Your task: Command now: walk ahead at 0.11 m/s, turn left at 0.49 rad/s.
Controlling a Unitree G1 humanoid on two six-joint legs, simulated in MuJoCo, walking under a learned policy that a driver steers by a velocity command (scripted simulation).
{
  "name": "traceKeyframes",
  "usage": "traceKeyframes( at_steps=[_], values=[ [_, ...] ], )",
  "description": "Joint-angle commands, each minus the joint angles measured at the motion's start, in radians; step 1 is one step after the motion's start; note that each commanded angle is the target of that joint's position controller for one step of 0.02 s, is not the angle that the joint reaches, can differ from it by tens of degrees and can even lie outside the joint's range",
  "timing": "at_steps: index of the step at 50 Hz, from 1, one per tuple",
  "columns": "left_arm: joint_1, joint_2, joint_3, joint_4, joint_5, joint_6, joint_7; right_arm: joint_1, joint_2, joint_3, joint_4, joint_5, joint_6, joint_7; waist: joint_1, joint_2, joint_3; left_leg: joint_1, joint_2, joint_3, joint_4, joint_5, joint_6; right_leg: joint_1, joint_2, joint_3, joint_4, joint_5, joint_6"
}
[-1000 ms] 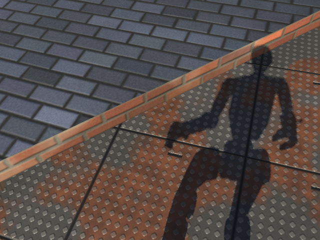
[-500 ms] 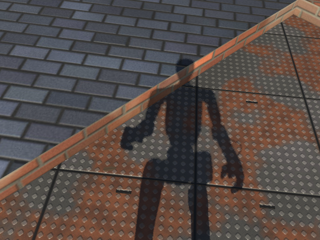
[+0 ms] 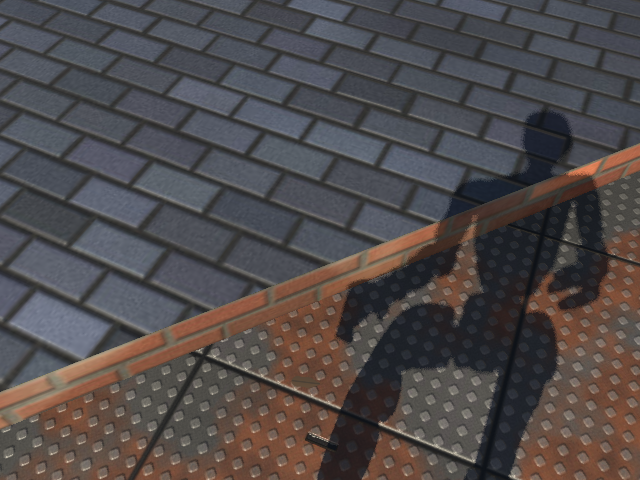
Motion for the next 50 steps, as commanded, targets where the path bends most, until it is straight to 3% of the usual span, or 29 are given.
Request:
traceKeyframes(
  at_steps=[1,3,5,6,7,8,9,10,11,13,18,22,25,26,27,28,29,30,32,35,38,41,43,45,46,47,48,49,50],
  values=[
    [-0.053,0.186,0.048,-0.063,-0.021,0.007,0.006,0.000,-0.074,-0.023,-0.095,-0.001,0.000,0.021,-0.025,-0.111,-0.090,0.089,0.001,0.014,-0.069,-0.031,0.032,0.038,-0.309,0.080,0.010,0.620,-0.142],
    [-0.061,0.198,0.055,-0.064,-0.038,0.019,0.007,0.010,-0.094,-0.036,-0.115,-0.002,0.007,0.025,-0.041,-0.121,-0.099,0.128,-0.030,0.044,-0.123,-0.099,0.067,0.059,-0.313,0.075,0.112,0.667,-0.118],
    [-0.032,0.168,0.048,-0.058,-0.039,0.025,0.008,0.147,-0.155,-0.068,-0.089,-0.008,0.004,0.010,-0.108,-0.048,-0.178,0.367,-0.100,0.060,-0.292,0.119,0.131,0.003,-0.218,0.017,0.388,0.660,-0.043],
    [-0.015,0.126,0.031,-0.087,0.003,0.019,0.004,0.211,-0.267,-0.096,-0.103,-0.012,0.006,-0.017,-0.116,0.157,-0.254,0.601,0.099,-0.224,-0.281,0.637,0.223,-0.234,-0.128,-0.006,0.688,0.244,0.036],
    [0.036,0.084,0.008,-0.110,0.031,0.017,-0.006,0.167,-0.316,-0.090,-0.133,-0.041,-0.004,-0.016,-0.050,0.285,-0.387,0.779,0.320,-0.625,-0.310,0.729,0.458,-0.506,0.050,0.138,0.968,-0.476,0.094],
    [-0.023,0.155,0.024,-0.088,0.009,0.023,-0.017,0.153,-0.227,-0.069,-0.146,-0.026,-0.009,-0.005,-0.113,0.102,-0.429,0.748,0.284,-0.561,-0.355,0.553,0.435,-0.532,0.004,0.293,1.030,-0.433,0.088],
    [-0.066,0.161,0.025,-0.104,-0.014,0.030,-0.019,0.102,-0.199,-0.058,-0.143,-0.015,-0.015,-0.003,-0.089,0.062,-0.323,0.657,0.242,-0.458,-0.368,0.430,0.381,-0.567,-0.023,0.288,1.005,-0.356,0.074],
    [-0.073,0.143,0.023,-0.095,-0.006,0.037,-0.008,0.063,-0.174,-0.055,-0.138,0.003,-0.012,-0.006,-0.064,-0.014,-0.247,0.569,0.185,-0.396,-0.386,0.289,0.321,-0.572,-0.051,0.283,0.930,-0.290,0.074],
    [-0.077,0.150,0.026,-0.093,0.001,0.047,0.002,0.019,-0.155,-0.046,-0.145,0.009,-0.004,-0.014,-0.044,-0.002,-0.203,0.483,0.156,-0.349,-0.404,0.223,0.291,-0.541,-0.067,0.279,0.860,-0.238,0.082],
    [-0.036,0.132,0.022,-0.073,-0.001,0.060,0.005,-0.024,-0.152,-0.040,-0.155,-0.017,0.002,-0.025,-0.013,0.057,-0.205,0.370,0.108,-0.285,-0.423,0.232,0.279,-0.425,-0.047,0.249,0.807,-0.170,0.102],
    [-0.045,0.092,0.003,-0.066,-0.002,0.067,0.017,-0.007,-0.152,-0.040,-0.128,-0.023,0.004,-0.043,-0.044,0.093,-0.223,0.347,0.093,-0.261,-0.420,0.091,0.272,-0.333,-0.052,0.247,0.574,-0.117,0.125],
    [-0.062,0.102,0.006,-0.074,-0.006,0.062,0.008,-0.010,-0.134,-0.027,-0.110,-0.028,0.011,-0.034,-0.067,0.120,-0.182,0.320,0.100,-0.314,-0.419,-0.116,0.258,-0.269,-0.048,0.237,0.427,-0.106,0.106],
    [0.021,0.072,-0.001,-0.043,0.004,0.045,-0.015,0.021,-0.103,-0.010,-0.074,-0.017,0.016,-0.031,-0.029,0.098,-0.171,0.221,0.038,-0.300,-0.410,-0.513,0.183,-0.082,0.000,0.150,0.209,-0.036,0.056],
    [0.052,0.094,0.002,-0.041,0.009,0.038,-0.015,0.024,-0.089,-0.003,-0.071,-0.019,0.012,-0.031,-0.021,0.061,-0.137,0.155,-0.001,-0.282,-0.349,-0.577,0.145,-0.051,-0.052,0.214,0.171,-0.124,0.015],
    [0.133,0.142,0.008,-0.034,0.013,0.031,-0.010,-0.003,-0.045,0.009,-0.082,-0.022,0.006,-0.031,0.002,-0.081,-0.120,0.045,-0.078,-0.186,-0.102,-0.565,0.088,-0.006,-0.224,0.433,0.041,-0.280,-0.061],
    [0.163,0.266,0.043,-0.005,0.022,0.028,-0.020,-0.048,-0.068,-0.001,-0.133,0.005,-0.014,-0.030,0.009,-0.329,-0.024,-0.126,-0.178,-0.005,0.086,-0.485,0.048,-0.062,-0.379,0.770,-0.157,-0.551,-0.198],
    [0.111,0.239,0.038,-0.031,0.030,0.011,-0.015,-0.094,-0.140,-0.026,-0.132,0.020,-0.031,-0.037,0.021,-0.268,0.064,-0.175,-0.109,-0.099,0.218,-0.416,0.049,-0.105,-0.401,0.835,-0.203,-0.555,-0.228],
    [0.075,0.192,0.026,-0.033,0.018,-0.002,-0.004,-0.060,-0.148,-0.035,-0.113,0.019,-0.039,-0.034,-0.013,-0.235,0.060,-0.200,-0.088,-0.112,0.260,-0.328,0.050,-0.065,-0.371,0.758,-0.184,-0.477,-0.199],
    [0.080,0.155,0.018,-0.028,-0.010,-0.013,0.003,-0.040,-0.108,-0.030,-0.087,-0.004,-0.047,-0.026,-0.010,-0.193,0.028,-0.222,-0.053,-0.085,0.268,-0.224,0.036,0.018,-0.314,0.626,-0.176,-0.332,-0.161],
    [0.137,0.124,0.011,-0.008,-0.015,-0.018,0.005,-0.091,-0.038,-0.012,-0.087,-0.002,-0.068,-0.011,0.020,-0.171,-0.012,-0.136,-0.040,-0.014,0.148,-0.093,0.019,0.041,-0.241,0.451,-0.176,-0.095,-0.134],
    [0.163,0.154,0.019,-0.004,-0.017,-0.013,0.001,-0.149,-0.006,0.003,-0.100,0.007,-0.078,0.002,0.050,-0.189,-0.022,0.010,-0.056,0.029,-0.056,-0.064,0.010,0.000,-0.217,0.363,-0.169,0.005,-0.131],
    [0.195,0.196,0.030,0.006,-0.028,-0.009,-0.008,-0.166,-0.032,0.000,-0.108,0.017,-0.082,0.014,0.060,-0.195,-0.008,0.097,-0.061,0.039,-0.164,-0.094,0.021,-0.017,-0.252,0.374,-0.150,-0.005,-0.145],
    [0.187,0.208,0.035,0.010,-0.037,-0.006,-0.012,-0.130,-0.056,-0.005,-0.103,0.022,-0.086,0.016,0.027,-0.192,-0.005,0.182,-0.060,0.036,-0.227,-0.085,0.050,-0.032,-0.281,0.391,-0.126,-0.001,-0.138],
    [0.175,0.190,0.026,0.014,-0.033,-0.006,-0.016,0.014,-0.102,-0.030,-0.058,0.020,-0.088,0.003,-0.059,-0.153,-0.059,0.430,-0.089,0.043,-0.301,-0.078,0.086,-0.106,-0.242,0.367,0.009,0.175,-0.102],
    [0.158,0.142,0.010,0.007,-0.022,-0.012,-0.020,0.157,-0.149,-0.051,-0.028,0.014,-0.088,-0.011,-0.135,-0.098,-0.152,0.644,-0.020,-0.031,-0.309,-0.080,0.118,-0.196,-0.176,0.303,0.224,0.223,-0.061],
    [0.162,0.045,-0.021,-0.048,-0.011,-0.029,-0.019,0.295,-0.259,-0.075,-0.015,-0.021,-0.082,-0.022,-0.172,0.160,-0.302,0.965,0.244,-0.395,-0.359,-0.215,0.231,-0.522,-0.046,0.190,0.613,-0.007,0.023],
    [0.147,0.088,-0.011,-0.056,-0.032,-0.045,-0.012,0.337,-0.233,-0.070,0.004,-0.026,-0.084,-0.017,-0.182,0.230,-0.332,0.922,0.339,-0.670,-0.491,-0.392,0.303,-0.649,-0.006,0.293,0.828,-0.307,0.032],
    [0.122,0.158,0.011,-0.060,-0.054,-0.048,-0.015,0.274,-0.171,-0.045,0.004,-0.017,-0.091,-0.013,-0.158,0.160,-0.217,0.825,0.323,-0.572,-0.511,-0.455,0.281,-0.709,-0.062,0.346,0.913,-0.247,0.013],
    [0.092,0.158,0.013,-0.061,-0.055,-0.044,-0.019,0.211,-0.124,-0.031,0.000,-0.011,-0.094,-0.013,-0.127,0.132,-0.141,0.734,0.278,-0.447,-0.529,-0.405,0.250,-0.709,-0.099,0.322,0.912,-0.164,0.002]
  ],
)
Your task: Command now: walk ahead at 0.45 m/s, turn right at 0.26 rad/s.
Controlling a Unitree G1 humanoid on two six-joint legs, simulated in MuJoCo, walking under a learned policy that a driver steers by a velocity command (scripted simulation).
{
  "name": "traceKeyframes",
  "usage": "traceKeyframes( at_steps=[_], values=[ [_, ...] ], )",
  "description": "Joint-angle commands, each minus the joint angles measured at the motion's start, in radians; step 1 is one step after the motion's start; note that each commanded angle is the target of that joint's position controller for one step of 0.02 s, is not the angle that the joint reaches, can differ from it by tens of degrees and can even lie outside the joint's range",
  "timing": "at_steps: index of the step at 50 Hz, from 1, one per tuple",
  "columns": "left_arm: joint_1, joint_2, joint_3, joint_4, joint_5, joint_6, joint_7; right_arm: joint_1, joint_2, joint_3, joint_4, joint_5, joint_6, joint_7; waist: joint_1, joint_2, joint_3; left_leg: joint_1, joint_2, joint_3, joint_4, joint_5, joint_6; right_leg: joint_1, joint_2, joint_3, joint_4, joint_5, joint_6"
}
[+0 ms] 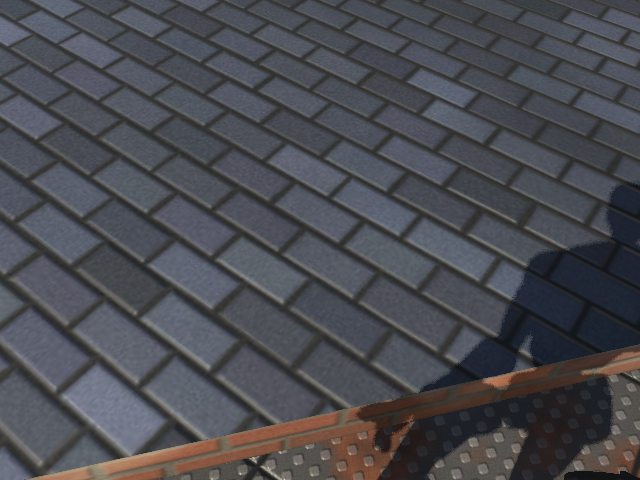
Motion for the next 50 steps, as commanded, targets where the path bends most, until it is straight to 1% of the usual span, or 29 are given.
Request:
traceKeyframes(
  at_steps=[1,3,7,13,15,17,19,20,21,22,23,24,25,26,28,31,32,34,35,37,39,41,42,43,44,45,47,49,50],
  values=[
    [-0.114,0.113,0.027,-0.120,-0.004,-0.029,-0.001,0.172,-0.124,-0.040,0.014,-0.002,-0.011,-0.006,-0.112,0.157,-0.025,0.389,0.313,-0.403,-0.342,-0.177,0.160,-0.495,-0.067,0.040,0.235,0.102,-0.027],
    [-0.103,0.078,0.028,-0.109,0.005,-0.007,-0.001,0.113,-0.098,-0.035,0.024,-0.010,-0.025,-0.005,-0.068,0.153,0.019,0.277,0.257,-0.242,-0.385,0.032,0.130,-0.416,-0.093,0.042,0.194,0.201,-0.014],
    [-0.131,0.035,0.023,-0.131,0.012,0.011,-0.005,0.112,-0.113,-0.045,0.057,-0.017,-0.042,-0.014,-0.049,0.097,0.035,0.254,0.245,-0.073,-0.410,0.286,0.140,-0.446,-0.081,0.048,0.120,0.327,0.018],
    [-0.349,-0.004,0.000,-0.229,0.020,0.001,-0.041,0.157,-0.165,-0.056,0.101,-0.002,-0.028,-0.035,-0.114,0.064,0.085,0.287,0.240,0.082,-0.417,0.361,0.116,-0.380,-0.054,-0.063,-0.252,0.519,-0.003],
    [-0.386,0.007,0.002,-0.260,0.015,0.001,-0.053,0.179,-0.185,-0.063,0.118,0.010,-0.015,-0.036,-0.117,0.066,0.085,0.369,0.264,0.098,-0.376,0.440,0.104,-0.393,-0.045,-0.082,-0.305,0.476,-0.030],
    [-0.387,0.029,0.011,-0.284,0.018,0.006,-0.058,0.169,-0.206,-0.068,0.120,0.014,0.001,-0.041,-0.090,0.085,0.053,0.427,0.273,0.123,-0.277,0.708,0.083,-0.348,-0.003,-0.121,-0.329,0.390,-0.069],
    [-0.296,0.076,0.035,-0.280,0.018,0.014,-0.057,0.160,-0.234,-0.077,0.116,0.018,0.021,-0.051,-0.027,0.126,-0.035,0.465,0.273,0.139,-0.084,1.017,0.065,-0.216,0.066,-0.173,-0.324,0.280,-0.118],
    [-0.176,0.116,0.058,-0.256,0.015,0.015,-0.052,0.149,-0.238,-0.077,0.111,0.022,0.030,-0.056,0.042,0.124,-0.101,0.422,0.254,0.152,0.093,1.045,0.049,-0.054,0.103,-0.181,-0.376,0.291,-0.153],
    [-0.008,0.171,0.088,-0.216,0.017,0.022,-0.038,0.145,-0.218,-0.066,0.101,0.017,0.029,-0.062,0.127,0.077,-0.177,0.240,0.212,0.157,0.358,0.855,0.010,0.229,0.089,-0.101,-0.442,0.363,-0.191],
    [0.008,0.280,0.105,-0.207,0.012,0.026,-0.018,0.248,-0.061,-0.018,0.053,-0.035,0.009,-0.046,0.013,-0.221,-0.254,-0.218,0.048,0.139,0.725,-0.164,-0.055,0.613,-0.168,0.325,-0.404,0.497,-0.326],
    [0.029,0.256,0.093,-0.243,0.020,0.011,-0.020,0.229,-0.091,-0.006,0.038,-0.013,-0.030,-0.027,0.043,-0.188,-0.452,-0.400,-0.063,-0.108,0.952,-0.408,-0.066,0.748,-0.305,0.756,-0.568,0.319,-0.480],
    [0.004,0.192,0.079,-0.243,0.029,0.002,-0.021,0.110,-0.167,-0.027,0.015,0.028,-0.053,-0.012,0.083,-0.075,-0.347,-0.496,0.006,-0.174,0.942,-0.293,-0.044,0.680,-0.267,0.633,-0.626,0.245,-0.406],
    [-0.063,0.160,0.069,-0.246,0.020,-0.003,-0.018,0.068,-0.162,-0.019,-0.004,0.032,-0.063,-0.013,0.045,-0.002,-0.217,-0.487,0.049,-0.161,0.842,-0.193,-0.033,0.515,-0.230,0.513,-0.649,0.255,-0.361],
    [-0.138,0.125,0.055,-0.256,0.019,-0.005,-0.016,0.069,-0.154,-0.018,0.012,0.014,-0.061,-0.021,-0.011,0.069,-0.138,-0.424,0.093,-0.149,0.748,-0.140,-0.041,0.353,-0.200,0.422,-0.668,0.340,-0.324],
    [-0.199,0.088,0.038,-0.271,0.041,-0.007,-0.010,0.100,-0.150,-0.021,0.018,-0.004,-0.034,-0.026,-0.061,0.022,-0.101,-0.300,0.123,-0.134,0.717,-0.099,-0.067,0.186,-0.167,0.336,-0.717,0.538,-0.316],
    [-0.169,0.108,0.036,-0.227,0.038,-0.014,-0.003,0.144,-0.093,-0.003,0.029,-0.017,-0.004,-0.026,-0.080,-0.026,-0.094,-0.265,0.107,-0.074,0.755,-0.088,-0.112,0.079,-0.138,0.204,-0.732,0.754,-0.319],
    [-0.128,0.107,0.033,-0.200,0.039,-0.006,-0.002,0.157,-0.076,0.000,0.043,-0.008,0.008,-0.027,-0.068,-0.069,-0.096,-0.336,0.093,-0.053,0.946,-0.136,-0.122,0.097,-0.150,0.213,-0.733,0.709,-0.330],
    [-0.061,0.085,0.019,-0.159,0.021,0.003,0.001,0.111,-0.070,0.001,0.019,0.012,0.026,-0.030,-0.045,-0.067,-0.032,-0.592,0.109,-0.062,1.181,-0.184,-0.119,0.159,-0.152,0.233,-0.737,0.467,-0.313],
    [-0.028,0.064,0.009,-0.128,0.013,0.016,0.001,0.071,-0.038,0.013,-0.008,0.012,0.030,-0.029,-0.038,-0.053,0.001,-0.752,0.117,-0.077,1.319,-0.225,-0.109,0.193,-0.169,0.259,-0.693,0.368,-0.300],
    [0.131,0.041,-0.008,-0.073,0.028,0.030,0.005,-0.031,0.011,0.039,-0.066,0.032,0.015,-0.020,0.017,-0.028,0.032,-1.059,0.110,-0.070,1.533,-0.310,-0.096,0.395,-0.211,0.337,-0.652,0.285,-0.302],
    [0.240,0.025,-0.015,-0.010,0.040,0.040,0.023,-0.143,0.072,0.073,-0.133,0.030,-0.004,-0.010,0.050,-0.034,0.057,-1.315,0.100,-0.078,1.688,-0.388,-0.084,0.530,-0.256,0.372,-0.618,0.298,-0.284],
    [0.223,0.022,-0.024,0.017,0.030,0.056,0.040,-0.142,0.108,0.103,-0.182,0.037,-0.005,0.004,0.006,-0.029,0.076,-1.401,0.094,-0.119,1.752,-0.393,-0.073,0.475,-0.272,0.331,-0.604,0.314,-0.242],
    [0.163,0.029,-0.027,0.008,0.019,0.062,0.044,-0.172,0.112,0.121,-0.229,0.033,-0.006,0.009,-0.026,-0.006,0.100,-1.323,0.110,-0.073,1.567,-0.335,-0.080,0.333,-0.217,0.259,-0.656,0.221,-0.209],
    [0.093,0.027,-0.031,0.003,0.008,0.067,0.059,-0.234,0.123,0.138,-0.286,0.006,-0.014,0.006,-0.055,0.004,0.122,-1.188,0.143,-0.071,1.376,-0.289,-0.080,0.149,-0.188,0.231,-0.730,0.227,-0.185],
    [0.024,0.060,-0.022,-0.024,0.010,0.064,0.062,-0.225,0.098,0.141,-0.309,-0.026,-0.018,0.008,-0.083,0.042,0.060,-0.823,0.140,0.032,1.083,-0.097,-0.072,-0.069,-0.140,0.162,-0.889,0.238,-0.200],
    [0.028,0.075,-0.009,-0.019,-0.008,0.046,0.059,-0.251,0.097,0.129,-0.325,-0.039,-0.026,-0.003,-0.076,-0.022,0.015,-0.526,0.143,0.032,0.977,0.030,-0.058,-0.172,-0.158,0.171,-1.006,0.306,-0.211],
    [-0.014,0.142,0.014,-0.006,-0.022,0.030,0.044,-0.085,0.033,0.091,-0.264,-0.022,-0.027,-0.018,-0.152,-0.127,-0.108,-0.217,0.064,0.109,0.824,-0.004,-0.012,-0.029,-0.120,0.030,-0.914,0.958,-0.190],
    [0.055,0.189,0.023,0.041,0.009,0.044,0.037,0.095,-0.069,0.038,-0.221,0.025,-0.020,-0.023,-0.242,-0.233,-0.220,-0.095,-0.048,0.118,0.609,-0.163,0.034,0.292,-0.157,0.022,-0.598,1.707,-0.149],
    [0.055,0.174,0.024,0.046,0.026,0.039,0.038,0.190,-0.117,0.018,-0.192,0.028,-0.007,-0.018,-0.282,-0.246,-0.237,-0.029,-0.048,0.013,0.471,-0.183,0.071,0.341,-0.161,0.035,-0.400,1.782,-0.133]
  ],
)
Over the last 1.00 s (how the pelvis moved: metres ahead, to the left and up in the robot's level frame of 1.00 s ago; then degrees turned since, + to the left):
0.24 0.07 -0.01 11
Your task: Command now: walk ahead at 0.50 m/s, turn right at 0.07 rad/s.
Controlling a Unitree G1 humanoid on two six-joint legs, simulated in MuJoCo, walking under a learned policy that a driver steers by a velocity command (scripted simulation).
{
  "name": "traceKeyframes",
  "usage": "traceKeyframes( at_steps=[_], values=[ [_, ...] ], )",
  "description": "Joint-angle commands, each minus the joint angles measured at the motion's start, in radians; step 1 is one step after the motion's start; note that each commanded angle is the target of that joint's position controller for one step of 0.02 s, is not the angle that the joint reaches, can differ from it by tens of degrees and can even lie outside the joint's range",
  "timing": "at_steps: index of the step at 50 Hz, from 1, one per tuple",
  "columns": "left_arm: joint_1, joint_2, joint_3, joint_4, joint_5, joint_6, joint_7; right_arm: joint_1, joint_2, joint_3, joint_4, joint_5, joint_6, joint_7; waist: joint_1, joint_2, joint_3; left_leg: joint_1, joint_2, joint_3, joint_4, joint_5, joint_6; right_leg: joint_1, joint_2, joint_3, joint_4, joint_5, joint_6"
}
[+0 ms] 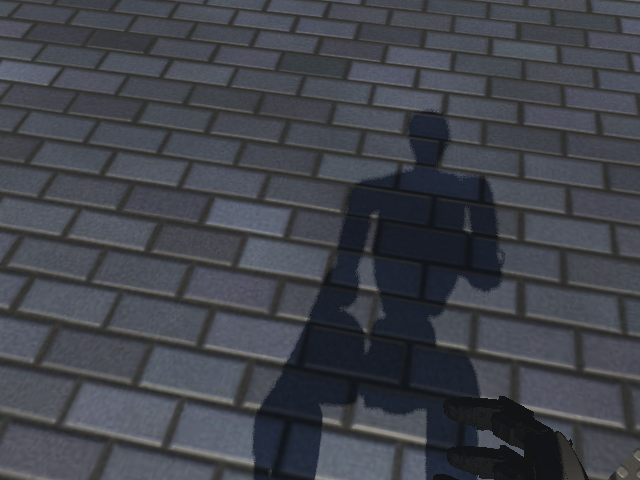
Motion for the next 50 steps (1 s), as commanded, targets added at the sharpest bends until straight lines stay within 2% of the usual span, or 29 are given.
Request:
traceKeyframes(
  at_steps=[1,2,3,4,5,6,7,9,10,11,12,14,16,20,26,28,30,31,32,33,34,35,36,37,38,40,43,46,50],
  values=[
    [-0.070,0.200,0.054,-0.094,0.049,-0.034,0.015,0.410,-0.397,-0.158,0.050,-0.010,0.006,-0.003,-0.225,0.074,-0.266,0.756,0.064,-0.406,-0.390,0.123,0.150,-0.228,-0.076,0.046,0.735,1.077,-0.093],
    [0.070,0.030,0.025,-0.105,0.050,-0.062,-0.032,0.488,-0.414,-0.156,0.143,-0.040,0.009,0.012,-0.097,0.624,-0.411,0.991,0.238,-0.952,-0.797,0.239,0.252,-0.521,0.227,0.172,1.080,-0.060,-0.046],
    [0.085,0.054,0.038,-0.082,0.029,-0.084,-0.076,0.429,-0.318,-0.150,0.114,-0.039,0.007,-0.001,-0.088,0.378,-0.412,0.973,0.327,-1.167,-0.949,-0.049,0.262,-0.688,0.243,0.292,1.355,-0.069,-0.031],
    [-0.097,0.090,0.041,-0.145,0.001,-0.090,-0.089,0.313,-0.260,-0.141,0.126,-0.002,-0.001,0.003,-0.068,0.209,-0.162,0.801,0.297,-1.026,-0.932,-0.220,0.227,-0.820,0.184,0.157,1.414,-0.063,-0.039],
    [-0.217,0.076,0.027,-0.201,0.000,-0.080,-0.082,0.262,-0.210,-0.130,0.161,0.004,-0.003,0.012,-0.042,0.078,-0.021,0.645,0.269,-0.859,-0.890,-0.317,0.188,-0.878,0.104,0.067,1.400,-0.035,-0.062],
    [-0.283,0.067,0.021,-0.234,0.007,-0.063,-0.073,0.241,-0.159,-0.122,0.205,-0.017,-0.007,0.016,-0.009,0.028,0.056,0.487,0.235,-0.678,-0.874,-0.276,0.161,-0.858,0.045,0.036,1.400,0.009,-0.082],
    [-0.249,0.056,0.018,-0.239,0.005,-0.045,-0.072,0.232,-0.106,-0.112,0.245,-0.040,-0.009,0.016,0.040,0.056,0.051,0.398,0.191,-0.553,-0.869,-0.242,0.138,-0.800,0.023,0.027,1.440,0.021,-0.097],
    [-0.194,0.021,0.005,-0.239,-0.002,-0.032,-0.066,0.259,-0.078,-0.105,0.301,-0.032,-0.014,0.019,0.068,0.114,0.052,0.451,0.162,-0.427,-0.932,-0.122,0.131,-0.877,0.027,0.030,1.506,0.044,-0.119],
    [-0.198,0.017,-0.004,-0.251,-0.002,-0.037,-0.060,0.271,-0.113,-0.115,0.318,-0.017,-0.019,0.026,0.081,0.090,0.059,0.480,0.135,-0.349,-0.961,-0.054,0.120,-0.913,0.025,0.048,1.427,0.098,-0.126],
    [-0.220,0.020,-0.005,-0.254,0.002,-0.039,-0.055,0.273,-0.133,-0.121,0.331,-0.014,-0.022,0.026,0.084,0.081,0.065,0.507,0.123,-0.298,-0.983,-0.013,0.115,-0.954,0.029,0.047,1.372,0.133,-0.119],
    [-0.237,0.047,-0.006,-0.265,0.014,-0.040,-0.052,0.266,-0.172,-0.133,0.323,-0.010,-0.023,0.027,0.081,0.048,0.061,0.517,0.099,-0.226,-1.000,0.046,0.111,-0.952,0.031,0.028,1.241,0.190,-0.099],
    [-0.306,0.066,-0.002,-0.274,0.031,-0.045,-0.050,0.300,-0.167,-0.130,0.329,-0.010,-0.024,0.006,0.046,0.054,0.031,0.565,0.074,-0.137,-1.069,0.172,0.120,-0.898,0.029,-0.056,1.036,0.291,-0.047],
    [-0.384,0.076,0.008,-0.291,0.028,-0.064,-0.054,0.335,-0.173,-0.124,0.346,-0.005,-0.033,-0.011,0.024,0.096,0.001,0.684,0.084,-0.139,-1.094,0.307,0.125,-0.908,0.003,-0.090,0.899,0.371,-0.011],
    [-0.538,0.047,0.008,-0.316,0.012,-0.076,-0.072,0.438,-0.227,-0.140,0.371,-0.006,-0.018,-0.030,-0.065,0.082,0.028,0.942,0.140,-0.165,-1.115,0.410,0.100,-0.971,-0.014,-0.111,0.604,0.429,0.007],
    [-0.663,0.039,0.012,-0.356,0.003,-0.089,-0.104,0.489,-0.244,-0.151,0.411,0.000,0.021,-0.025,-0.103,0.097,0.126,1.127,0.193,-0.161,-1.071,0.559,0.122,-0.982,0.002,-0.140,0.378,0.313,-0.009],
    [-0.670,0.049,0.015,-0.364,0.002,-0.099,-0.115,0.463,-0.259,-0.155,0.413,0.001,0.028,-0.024,-0.082,0.109,0.120,1.129,0.190,-0.140,-1.022,0.751,0.124,-0.880,0.035,-0.169,0.320,0.265,-0.037],
    [-0.591,0.095,0.034,-0.350,0.009,-0.102,-0.112,0.444,-0.290,-0.164,0.415,0.002,0.028,-0.027,-0.026,0.157,0.049,1.143,0.190,-0.135,-0.917,1.077,0.115,-0.711,0.086,-0.193,0.309,0.213,-0.072],
    [-0.496,0.129,0.050,-0.324,0.012,-0.101,-0.104,0.424,-0.303,-0.169,0.415,0.001,0.032,-0.029,0.028,0.171,-0.009,1.148,0.176,-0.126,-0.809,1.194,0.103,-0.594,0.112,-0.206,0.282,0.208,-0.095],
    [-0.331,0.174,0.073,-0.279,0.013,-0.099,-0.092,0.386,-0.310,-0.170,0.407,0.000,0.032,-0.029,0.115,0.159,-0.092,1.045,0.147,-0.103,-0.635,1.200,0.079,-0.346,0.103,-0.191,0.247,0.292,-0.129],
    [-0.125,0.228,0.090,-0.231,0.028,-0.092,-0.073,0.353,-0.296,-0.161,0.378,-0.012,0.023,-0.028,0.194,0.108,-0.230,0.775,0.109,-0.104,-0.375,0.911,0.063,0.025,-0.051,-0.028,0.318,0.306,-0.184],
    [-0.058,0.310,0.106,-0.223,0.050,-0.092,-0.064,0.489,-0.134,-0.112,0.360,-0.020,0.001,-0.010,0.105,-0.181,-0.400,0.347,-0.101,-0.121,0.041,0.028,-0.016,0.421,-0.356,0.485,0.298,0.241,-0.386],
    [-0.069,0.203,0.087,-0.221,0.045,-0.086,-0.052,0.434,-0.225,-0.131,0.377,0.009,-0.027,-0.003,0.149,-0.133,-0.435,0.248,-0.106,-0.271,0.194,-0.181,-0.009,0.375,-0.374,0.635,0.159,0.148,-0.389],
    [-0.169,0.167,0.072,-0.235,0.041,-0.084,-0.042,0.301,-0.293,-0.155,0.330,0.041,-0.038,-0.002,0.134,-0.102,-0.228,0.210,-0.048,-0.262,0.190,-0.111,-0.006,0.185,-0.331,0.421,0.127,0.276,-0.321],
    [-0.239,0.138,0.061,-0.238,0.043,-0.089,-0.043,0.242,-0.283,-0.155,0.315,0.043,-0.038,-0.012,0.086,-0.010,-0.135,0.246,-0.005,-0.232,0.137,-0.049,-0.014,0.019,-0.291,0.259,0.112,0.473,-0.279],
    [-0.281,0.108,0.052,-0.237,0.046,-0.097,-0.050,0.226,-0.271,-0.160,0.317,0.029,-0.028,-0.020,0.048,0.022,-0.068,0.283,0.011,-0.216,0.082,-0.023,-0.029,-0.107,-0.247,0.147,0.088,0.607,-0.249],
    [-0.322,0.086,0.045,-0.228,0.055,-0.116,-0.056,0.300,-0.228,-0.164,0.338,0.028,0.013,-0.025,-0.016,-0.034,-0.039,0.388,0.037,-0.212,-0.014,0.019,-0.050,-0.254,-0.195,0.014,0.039,0.665,-0.210],
    [-0.355,0.147,0.061,-0.209,0.059,-0.122,-0.047,0.273,-0.190,-0.162,0.306,0.013,0.045,-0.026,-0.048,-0.059,0.008,0.393,0.032,-0.173,-0.158,0.089,-0.085,-0.377,-0.182,-0.115,0.007,0.813,-0.206],
    [-0.361,0.181,0.071,-0.204,0.053,-0.102,-0.021,0.180,-0.185,-0.159,0.267,0.004,0.043,-0.010,-0.021,-0.065,-0.017,0.455,0.029,-0.120,-0.397,0.306,-0.082,-0.386,-0.134,-0.225,0.016,0.752,-0.176],
    [-0.321,0.212,0.083,-0.184,0.030,-0.072,-0.002,0.084,-0.214,-0.172,0.216,0.001,0.050,0.018,0.020,-0.050,-0.041,0.437,0.025,-0.114,-0.557,0.373,-0.059,-0.235,-0.186,-0.221,0.075,0.656,-0.158]
  ],
)
Over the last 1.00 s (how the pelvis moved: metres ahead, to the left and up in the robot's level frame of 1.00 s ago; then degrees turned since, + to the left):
0.55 -0.06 0.01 -21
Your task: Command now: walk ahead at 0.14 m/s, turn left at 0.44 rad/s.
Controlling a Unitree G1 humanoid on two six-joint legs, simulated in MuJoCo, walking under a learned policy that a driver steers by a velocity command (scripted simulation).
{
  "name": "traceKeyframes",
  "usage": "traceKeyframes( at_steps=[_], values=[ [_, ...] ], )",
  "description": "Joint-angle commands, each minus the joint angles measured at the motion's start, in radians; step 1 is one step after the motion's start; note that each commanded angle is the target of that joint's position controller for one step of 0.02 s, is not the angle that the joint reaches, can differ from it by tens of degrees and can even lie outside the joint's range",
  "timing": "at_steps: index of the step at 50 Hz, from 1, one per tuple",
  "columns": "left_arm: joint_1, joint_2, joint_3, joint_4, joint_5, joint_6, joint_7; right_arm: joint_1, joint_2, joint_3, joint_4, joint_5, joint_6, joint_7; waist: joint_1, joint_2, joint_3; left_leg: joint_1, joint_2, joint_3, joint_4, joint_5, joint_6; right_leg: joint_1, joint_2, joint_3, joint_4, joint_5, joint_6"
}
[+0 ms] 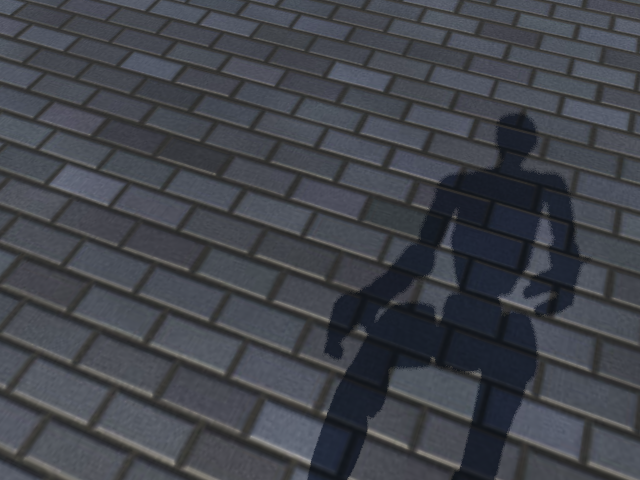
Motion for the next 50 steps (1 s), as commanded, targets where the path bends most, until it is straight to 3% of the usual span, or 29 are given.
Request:
traceKeyframes(
  at_steps=[1,3,4,5,6,7,8,9,10,11,12,15,18,20,22,23,24,25,26,28,30,37,50],
  values=[
    [-0.060,0.174,0.046,-0.066,-0.019,0.008,0.018,0.020,-0.067,-0.022,-0.072,-0.005,0.003,0.021,-0.035,-0.113,-0.096,0.138,-0.004,0.019,-0.080,0.022,0.022,0.015,-0.290,0.054,0.013,0.583,-0.134],
    [-0.054,0.180,0.052,-0.058,-0.033,0.025,0.020,0.016,-0.081,-0.033,-0.092,-0.013,0.004,0.031,-0.047,-0.105,-0.091,0.168,-0.029,0.034,-0.133,-0.056,0.055,0.035,-0.305,0.072,0.103,0.585,-0.113],
    [-0.064,0.179,0.052,-0.058,-0.041,0.033,0.023,0.062,-0.089,-0.041,-0.084,-0.017,0.001,0.031,-0.078,-0.091,-0.104,0.241,-0.060,0.056,-0.203,-0.031,0.077,0.025,-0.286,0.059,0.191,0.604,-0.090],
    [-0.031,0.158,0.047,-0.051,-0.036,0.037,0.023,0.130,-0.127,-0.060,-0.065,-0.023,-0.003,0.022,-0.099,-0.045,-0.143,0.361,-0.094,0.060,-0.275,0.092,0.105,0.003,-0.227,0.039,0.330,0.571,-0.050],
    [0.006,0.126,0.033,-0.066,-0.003,0.033,0.019,0.196,-0.224,-0.084,-0.072,-0.033,-0.005,0.002,-0.108,0.112,-0.224,0.558,0.066,-0.138,-0.251,0.594,0.171,-0.143,-0.147,0.000,0.578,0.303,0.018],
    [0.065,0.050,0.005,-0.084,0.025,0.031,0.008,0.184,-0.255,-0.075,-0.100,-0.054,-0.003,-0.013,-0.053,0.282,-0.312,0.775,0.307,-0.465,-0.223,0.999,0.379,-0.429,0.009,0.063,0.913,-0.493,0.091],
    [0.082,0.084,0.006,-0.064,0.003,0.034,-0.007,0.172,-0.163,-0.043,-0.115,-0.036,-0.003,-0.010,-0.073,0.157,-0.479,0.790,0.321,-0.487,-0.243,0.877,0.434,-0.408,-0.034,0.270,0.993,-0.499,0.097],
    [0.022,0.125,0.015,-0.077,-0.036,0.046,-0.010,0.111,-0.128,-0.040,-0.123,-0.028,0.001,-0.005,-0.078,0.117,-0.399,0.717,0.275,-0.420,-0.290,0.583,0.412,-0.477,-0.059,0.254,0.998,-0.441,0.097],
    [-0.028,0.126,0.020,-0.075,-0.034,0.059,0.001,0.060,-0.106,-0.034,-0.119,-0.016,0.008,-0.008,-0.071,0.038,-0.304,0.626,0.222,-0.360,-0.320,0.366,0.344,-0.510,-0.091,0.244,0.948,-0.385,0.097],
    [-0.066,0.128,0.025,-0.077,-0.022,0.075,0.015,0.021,-0.089,-0.025,-0.118,-0.011,0.016,-0.016,-0.062,0.019,-0.241,0.517,0.187,-0.314,-0.354,0.230,0.302,-0.483,-0.108,0.245,0.882,-0.338,0.104],
    [-0.057,0.121,0.025,-0.076,-0.019,0.088,0.022,-0.012,-0.098,-0.025,-0.116,-0.016,0.025,-0.021,-0.034,0.048,-0.201,0.398,0.144,-0.251,-0.383,0.170,0.275,-0.404,-0.101,0.222,0.814,-0.299,0.112],
    [-0.010,0.080,0.016,-0.051,-0.012,0.093,0.033,-0.021,-0.105,-0.033,-0.110,-0.035,0.029,-0.029,-0.027,0.082,-0.204,0.334,0.108,-0.192,-0.402,0.132,0.266,-0.286,-0.082,0.196,0.630,-0.238,0.121],
    [-0.023,0.076,0.012,-0.042,-0.015,0.092,0.032,-0.011,-0.097,-0.031,-0.092,-0.034,0.031,-0.036,-0.048,0.099,-0.218,0.340,0.120,-0.209,-0.416,-0.004,0.263,-0.224,-0.081,0.195,0.500,-0.156,0.110],
    [-0.012,0.074,0.013,-0.031,-0.012,0.091,0.025,-0.025,-0.086,-0.025,-0.082,-0.027,0.036,-0.037,-0.035,0.100,-0.191,0.305,0.104,-0.208,-0.420,-0.190,0.236,-0.161,-0.070,0.179,0.379,-0.078,0.090],
    [0.010,0.067,0.012,-0.013,0.009,0.089,0.014,0.003,-0.052,-0.015,-0.055,-0.019,0.036,-0.034,-0.020,0.077,-0.149,0.238,0.054,-0.178,-0.410,-0.399,0.159,-0.060,-0.063,0.165,0.205,0.024,0.049],
    [0.009,0.100,0.014,-0.021,0.028,0.086,0.013,0.027,-0.025,-0.008,-0.041,-0.027,0.032,-0.031,-0.034,0.012,-0.116,0.197,0.012,-0.147,-0.360,-0.459,0.104,-0.046,-0.145,0.259,0.146,0.022,0.015],
    [-0.036,0.153,0.026,-0.023,0.019,0.085,0.016,0.060,-0.022,-0.013,-0.042,-0.029,0.027,-0.026,-0.096,-0.129,-0.072,0.236,-0.071,-0.052,-0.323,-0.413,0.057,-0.170,-0.193,0.315,0.116,-0.127,-0.029],
    [-0.058,0.098,0.015,-0.023,0.016,0.077,0.011,0.019,-0.027,-0.015,-0.038,-0.036,0.024,-0.027,-0.081,-0.176,-0.059,0.373,-0.089,-0.015,-0.268,-0.284,0.030,-0.311,-0.188,0.333,0.046,-0.310,-0.038],
    [-0.087,0.074,0.006,-0.025,0.020,0.066,0.010,-0.006,-0.034,-0.020,-0.040,-0.033,0.023,-0.029,-0.085,-0.189,-0.036,0.433,-0.085,-0.019,-0.250,-0.213,0.031,-0.362,-0.173,0.328,0.017,-0.348,-0.015],
    [-0.090,0.077,0.005,-0.016,0.015,0.047,0.012,0.007,-0.040,-0.026,-0.020,-0.032,0.028,-0.037,-0.084,-0.181,-0.022,0.467,-0.069,-0.035,-0.251,-0.171,0.050,-0.361,-0.148,0.295,0.027,-0.285,0.021],
    [-0.044,0.081,0.006,0.006,0.004,0.039,0.019,0.016,-0.036,-0.028,-0.002,-0.027,0.028,-0.036,-0.069,-0.121,-0.019,0.442,-0.061,-0.049,-0.270,-0.167,0.066,-0.305,-0.127,0.266,0.069,-0.212,0.031],
    [0.023,0.066,0.006,0.057,-0.005,0.043,0.025,0.030,-0.019,-0.030,0.067,-0.019,0.021,-0.036,-0.042,-0.035,-0.062,0.462,-0.054,-0.050,-0.268,-0.009,0.062,-0.199,-0.103,0.233,0.128,-0.026,0.019],
    [0.035,0.048,0.005,0.141,-0.008,0.055,0.022,0.033,-0.030,-0.034,0.190,-0.009,0.036,-0.055,-0.044,-0.040,-0.050,0.508,-0.047,-0.043,-0.269,0.068,0.061,-0.151,-0.078,0.205,0.116,0.082,0.024]
  ],
)
Over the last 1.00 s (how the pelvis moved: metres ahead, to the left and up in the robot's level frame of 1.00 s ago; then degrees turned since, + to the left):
0.54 0.03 0.14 7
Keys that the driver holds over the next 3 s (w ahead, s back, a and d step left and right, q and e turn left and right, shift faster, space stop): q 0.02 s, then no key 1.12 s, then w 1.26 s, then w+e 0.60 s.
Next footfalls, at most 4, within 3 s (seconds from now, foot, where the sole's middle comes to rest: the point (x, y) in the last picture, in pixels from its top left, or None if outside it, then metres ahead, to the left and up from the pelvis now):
0.12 left None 0.21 0.13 -0.78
0.46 right None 0.15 -0.12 -0.78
1.88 right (382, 408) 0.61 -0.07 -0.78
2.44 left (274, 287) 0.90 0.19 -0.78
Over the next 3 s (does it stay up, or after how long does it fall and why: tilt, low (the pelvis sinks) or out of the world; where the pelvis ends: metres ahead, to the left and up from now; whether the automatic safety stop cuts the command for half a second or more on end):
stays up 1.05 0.05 -0.03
